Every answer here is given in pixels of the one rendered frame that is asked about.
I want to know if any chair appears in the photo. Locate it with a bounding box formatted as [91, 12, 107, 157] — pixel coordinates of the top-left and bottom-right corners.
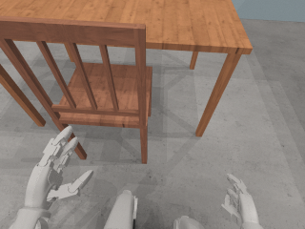
[0, 15, 153, 164]

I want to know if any robot thigh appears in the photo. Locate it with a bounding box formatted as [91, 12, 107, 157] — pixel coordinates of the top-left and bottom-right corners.
[104, 194, 138, 229]
[173, 217, 205, 229]

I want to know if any left robot forearm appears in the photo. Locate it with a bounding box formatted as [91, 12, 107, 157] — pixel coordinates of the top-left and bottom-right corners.
[9, 207, 51, 229]

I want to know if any left robot hand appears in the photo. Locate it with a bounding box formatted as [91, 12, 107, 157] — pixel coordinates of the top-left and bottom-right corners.
[24, 125, 94, 210]

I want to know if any robot left thigh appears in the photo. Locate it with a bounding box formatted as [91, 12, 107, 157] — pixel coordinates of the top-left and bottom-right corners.
[104, 194, 138, 229]

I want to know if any robot right thigh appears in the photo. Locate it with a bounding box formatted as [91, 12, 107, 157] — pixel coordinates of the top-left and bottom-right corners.
[173, 217, 205, 229]

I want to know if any right robot hand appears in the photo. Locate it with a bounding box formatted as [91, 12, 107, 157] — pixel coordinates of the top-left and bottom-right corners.
[221, 174, 260, 227]

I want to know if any table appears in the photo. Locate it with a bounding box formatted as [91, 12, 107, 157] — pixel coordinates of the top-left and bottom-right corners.
[0, 0, 253, 137]

